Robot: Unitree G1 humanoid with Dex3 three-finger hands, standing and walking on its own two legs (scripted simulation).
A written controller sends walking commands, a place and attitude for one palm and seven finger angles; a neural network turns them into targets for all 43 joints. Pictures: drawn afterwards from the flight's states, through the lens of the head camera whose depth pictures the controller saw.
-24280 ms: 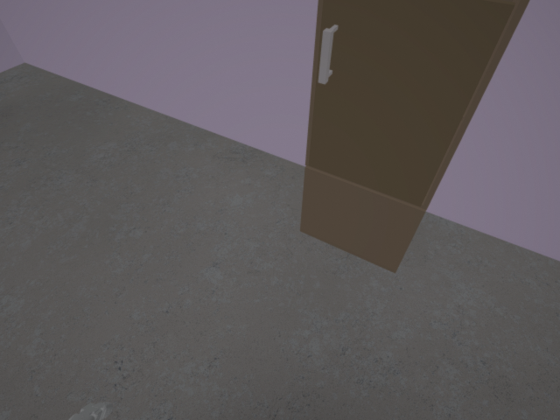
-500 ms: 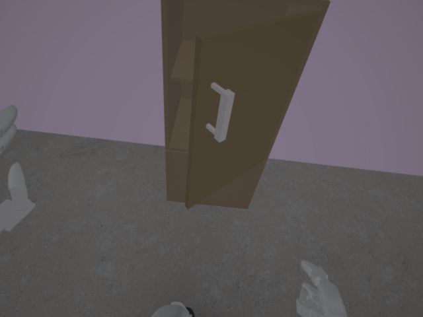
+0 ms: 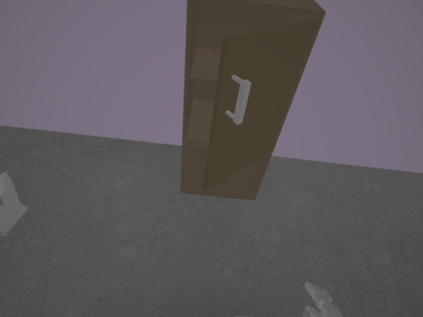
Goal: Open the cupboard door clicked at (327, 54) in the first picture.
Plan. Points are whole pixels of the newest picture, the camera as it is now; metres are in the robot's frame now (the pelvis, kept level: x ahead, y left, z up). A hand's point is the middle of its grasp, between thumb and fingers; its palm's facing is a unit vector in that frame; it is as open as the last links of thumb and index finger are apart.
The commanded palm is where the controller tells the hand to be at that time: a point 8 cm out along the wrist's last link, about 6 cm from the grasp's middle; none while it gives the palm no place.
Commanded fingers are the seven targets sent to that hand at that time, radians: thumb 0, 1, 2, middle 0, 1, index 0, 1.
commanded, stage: stop stepping back and stand still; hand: left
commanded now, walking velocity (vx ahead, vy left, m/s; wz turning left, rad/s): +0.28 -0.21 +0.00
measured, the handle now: (236, 99) +0.67 -0.06 +0.09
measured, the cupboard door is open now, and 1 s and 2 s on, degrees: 43 43 43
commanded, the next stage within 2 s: let the arm hang, fingers relaxed in 0.16 s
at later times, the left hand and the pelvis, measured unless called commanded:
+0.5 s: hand out of the picture +0.09 +0.18 -0.17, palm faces +0.02 -0.98 -0.20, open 7.4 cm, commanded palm none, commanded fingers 0.00 0.90 0.90 -0.20 -0.30 -0.20 -0.30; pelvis +0.01 +0.00 -0.02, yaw +3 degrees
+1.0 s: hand out of the picture +0.02 +0.14 -0.17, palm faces +0.11 -0.97 -0.20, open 7.3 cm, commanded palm none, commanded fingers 0.00 0.90 0.90 -0.20 -0.30 -0.20 -0.30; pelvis +0.05 -0.01 +0.00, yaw +4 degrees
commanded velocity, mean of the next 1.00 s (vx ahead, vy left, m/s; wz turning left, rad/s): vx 0.02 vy -0.01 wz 0.00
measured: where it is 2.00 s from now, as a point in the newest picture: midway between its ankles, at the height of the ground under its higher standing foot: outside the picture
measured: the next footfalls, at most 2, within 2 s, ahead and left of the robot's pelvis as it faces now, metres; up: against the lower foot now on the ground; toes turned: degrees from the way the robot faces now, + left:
right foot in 0.26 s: +0.02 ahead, -0.11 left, +0.00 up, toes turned +1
left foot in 0.50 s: +0.09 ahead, +0.12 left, +0.00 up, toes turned +6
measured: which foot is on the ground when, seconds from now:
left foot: down 0.00-0.26, up 0.28-0.48, down 0.50-1.00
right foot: up 0.00-0.24, down 0.26-1.00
